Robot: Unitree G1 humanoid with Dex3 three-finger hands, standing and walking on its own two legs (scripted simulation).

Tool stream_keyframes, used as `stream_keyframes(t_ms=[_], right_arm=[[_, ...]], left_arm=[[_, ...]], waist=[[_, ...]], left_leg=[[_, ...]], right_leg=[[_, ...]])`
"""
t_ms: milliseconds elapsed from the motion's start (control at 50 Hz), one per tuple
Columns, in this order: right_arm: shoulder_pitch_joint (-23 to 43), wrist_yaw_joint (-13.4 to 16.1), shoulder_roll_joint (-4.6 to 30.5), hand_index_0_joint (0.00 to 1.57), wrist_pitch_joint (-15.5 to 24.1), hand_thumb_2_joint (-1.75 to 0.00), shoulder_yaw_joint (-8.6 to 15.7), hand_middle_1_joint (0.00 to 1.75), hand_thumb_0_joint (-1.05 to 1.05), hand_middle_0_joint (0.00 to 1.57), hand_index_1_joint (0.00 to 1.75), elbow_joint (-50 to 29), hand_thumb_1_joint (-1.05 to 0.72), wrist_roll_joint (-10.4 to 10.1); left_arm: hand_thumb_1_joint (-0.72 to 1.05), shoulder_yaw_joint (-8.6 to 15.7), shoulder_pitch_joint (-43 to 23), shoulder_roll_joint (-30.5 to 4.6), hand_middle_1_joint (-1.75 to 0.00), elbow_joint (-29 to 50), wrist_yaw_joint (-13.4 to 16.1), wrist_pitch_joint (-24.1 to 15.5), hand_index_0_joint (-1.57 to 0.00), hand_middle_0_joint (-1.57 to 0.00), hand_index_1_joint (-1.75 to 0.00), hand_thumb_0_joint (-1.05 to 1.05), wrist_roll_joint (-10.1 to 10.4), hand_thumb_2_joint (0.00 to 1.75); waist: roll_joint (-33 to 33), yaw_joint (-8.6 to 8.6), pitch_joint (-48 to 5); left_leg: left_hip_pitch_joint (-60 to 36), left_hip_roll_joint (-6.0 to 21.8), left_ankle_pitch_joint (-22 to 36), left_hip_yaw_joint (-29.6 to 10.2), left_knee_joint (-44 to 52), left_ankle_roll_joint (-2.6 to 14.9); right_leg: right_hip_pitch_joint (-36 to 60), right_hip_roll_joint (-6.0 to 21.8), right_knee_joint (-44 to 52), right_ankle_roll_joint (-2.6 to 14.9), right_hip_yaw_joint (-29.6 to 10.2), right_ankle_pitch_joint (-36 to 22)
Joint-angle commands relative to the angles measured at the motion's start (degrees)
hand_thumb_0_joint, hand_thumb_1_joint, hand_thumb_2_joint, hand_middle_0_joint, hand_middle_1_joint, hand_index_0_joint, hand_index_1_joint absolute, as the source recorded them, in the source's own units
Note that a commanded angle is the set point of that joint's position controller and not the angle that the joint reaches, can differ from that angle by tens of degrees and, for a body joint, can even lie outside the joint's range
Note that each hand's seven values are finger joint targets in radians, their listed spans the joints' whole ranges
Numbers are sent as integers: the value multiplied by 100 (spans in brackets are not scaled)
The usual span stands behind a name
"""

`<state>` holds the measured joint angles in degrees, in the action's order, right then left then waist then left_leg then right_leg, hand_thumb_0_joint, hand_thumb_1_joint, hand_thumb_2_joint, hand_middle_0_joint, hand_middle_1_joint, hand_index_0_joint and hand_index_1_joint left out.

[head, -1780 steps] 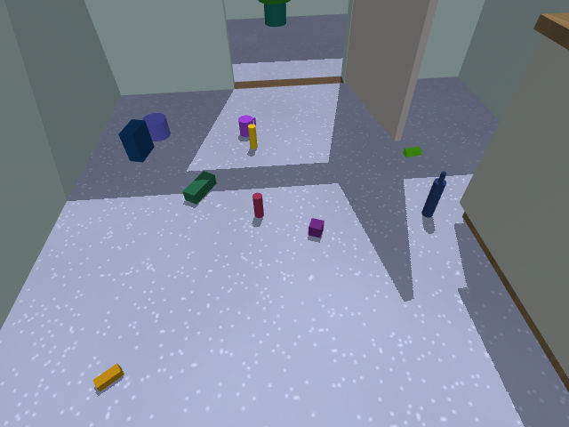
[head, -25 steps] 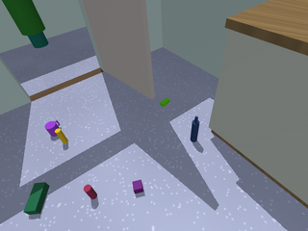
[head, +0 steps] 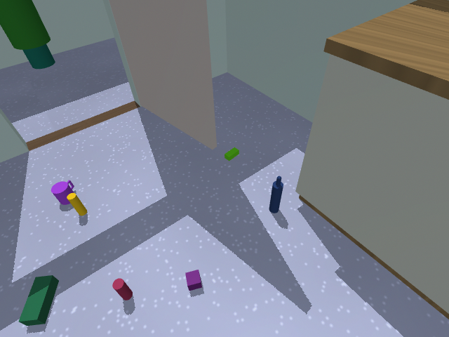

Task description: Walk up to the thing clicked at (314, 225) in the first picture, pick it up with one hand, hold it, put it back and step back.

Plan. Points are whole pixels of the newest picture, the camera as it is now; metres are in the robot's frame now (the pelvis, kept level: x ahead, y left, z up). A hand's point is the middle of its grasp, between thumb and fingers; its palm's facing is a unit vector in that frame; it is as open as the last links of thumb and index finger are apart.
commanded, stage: walk up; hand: left
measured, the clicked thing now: (193, 280) +0.53 +0.21 -0.74
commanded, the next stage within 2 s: stand in 0.20 s
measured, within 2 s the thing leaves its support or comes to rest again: neither
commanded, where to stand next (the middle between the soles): +0.14 -0.02 m, yaw -1 degrees
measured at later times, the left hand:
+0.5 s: hand out of the picture +0.08 +0.24 -0.15, palm faces -0.04 -0.94 -0.34, open 7.4 cm
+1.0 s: hand out of the picture +0.08 +0.24 -0.15, palm faces -0.02 -0.94 -0.34, open 7.4 cm
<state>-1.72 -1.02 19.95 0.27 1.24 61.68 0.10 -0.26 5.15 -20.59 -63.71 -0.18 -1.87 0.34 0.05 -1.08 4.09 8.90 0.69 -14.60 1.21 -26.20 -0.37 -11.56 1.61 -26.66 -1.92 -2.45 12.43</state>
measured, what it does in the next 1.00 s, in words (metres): stands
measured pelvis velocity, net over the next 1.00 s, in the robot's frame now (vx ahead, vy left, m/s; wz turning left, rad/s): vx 0.00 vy -0.02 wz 0.00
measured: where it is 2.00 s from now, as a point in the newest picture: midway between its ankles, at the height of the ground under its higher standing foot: outside the picture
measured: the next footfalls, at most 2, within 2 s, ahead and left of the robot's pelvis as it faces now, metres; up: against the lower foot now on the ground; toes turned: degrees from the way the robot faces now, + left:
right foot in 1.92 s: -0.16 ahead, -0.13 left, +0.00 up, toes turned -2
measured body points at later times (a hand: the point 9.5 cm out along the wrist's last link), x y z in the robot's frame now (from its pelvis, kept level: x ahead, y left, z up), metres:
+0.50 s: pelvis +0.00 -0.01 +0.01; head +0.01 -0.01 +0.46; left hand +0.09 +0.29 -0.12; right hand +0.07 -0.31 -0.13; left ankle +0.00 +0.12 -0.74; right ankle +0.02 -0.14 -0.74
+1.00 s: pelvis +0.00 -0.02 +0.01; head +0.01 -0.02 +0.46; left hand +0.09 +0.28 -0.12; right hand +0.08 -0.32 -0.13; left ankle +0.00 +0.12 -0.74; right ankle +0.02 -0.14 -0.74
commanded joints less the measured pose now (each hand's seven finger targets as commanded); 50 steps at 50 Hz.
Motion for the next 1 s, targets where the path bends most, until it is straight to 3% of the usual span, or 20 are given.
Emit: stream_keyframes(t_ms=[0, 160, 200, 300, 520, 580, 640, 980], right_arm=[[236, 85, 1300, 20, 67, -90, 269, 30, 0, 20, 30, -169, -90, 2], [234, 56, 1236, 20, 73, -90, 244, 30, 0, 20, 30, -52, -90, 19], [292, 60, 1208, 20, 131, -90, 223, 30, 0, 20, 30, -55, -90, 21], [219, 75, 1226, 20, 162, -90, 209, 30, 0, 20, 30, 28, -90, 27], [-29, 73, 1199, 20, 111, -90, 199, 30, 0, 20, 30, 111, -90, 39], [-66, 77, 1181, 20, 120, -90, 198, 30, 0, 20, 30, 80, -90, 41], [-119, 83, 1206, 20, 128, -90, 193, 30, 0, 20, 30, 88, -90, 45], [-184, 94, 1231, 20, 127, -90, 142, 30, 0, 20, 30, 64, -90, 50]], left_arm=[[90, 228, -267, -1252, -30, 207, 110, -106, -20, -20, -30, 0, -41, 90], [90, 258, -394, -1252, -30, 147, 83, -97, -20, -20, -30, 0, -79, 90], [90, 237, -348, -1203, -30, 132, 74, -69, -20, -20, -30, 0, -66, 90], [90, 264, -357, -1252, -30, 166, 64, -54, -20, -20, -30, 0, -50, 90], [90, 266, -267, -1290, -30, 177, 44, -15, -20, -20, -30, 0, -83, 90], [90, 274, -327, -1275, -30, 222, 52, -34, -20, -20, -30, 0, -83, 90], [90, 264, -299, -1262, -30, 223, 51, -43, -20, -20, -30, 0, -77, 90], [90, 250, -244, -1222, -30, 233, 26, -6, -20, -20, -30, 0, -62, 90]], waist=[[79, 115, -622], [27, 110, -616], [-142, 110, -621], [46, 131, -777], [-73, 155, -454], [-26, 198, -716], [5, 201, -706], [5, 150, -480]], left_leg=[[-261, 656, 795, -473, 735, 241], [-324, 618, 457, -403, 989, 166], [-370, 707, 1010, -559, 1050, 148], [-440, 691, 1168, -508, 1078, 105], [-301, 622, 318, -491, 1145, 79], [-412, 659, 663, -482, 1060, 94], [-422, 672, 789, -489, 1060, 85], [-225, 663, 544, -486, 1129, 71]], right_leg=[[208, 503, 541, 292, -345, -1254], [312, 515, 756, 281, -450, -953], [386, 508, 809, 242, -393, -1075], [592, 544, 842, 264, -406, -1242], [198, 525, 1169, 265, -510, -106], [406, 564, 1043, 292, -480, -805], [432, 552, 1016, 280, -445, -954], [335, 507, 1101, 277, -424, -543]])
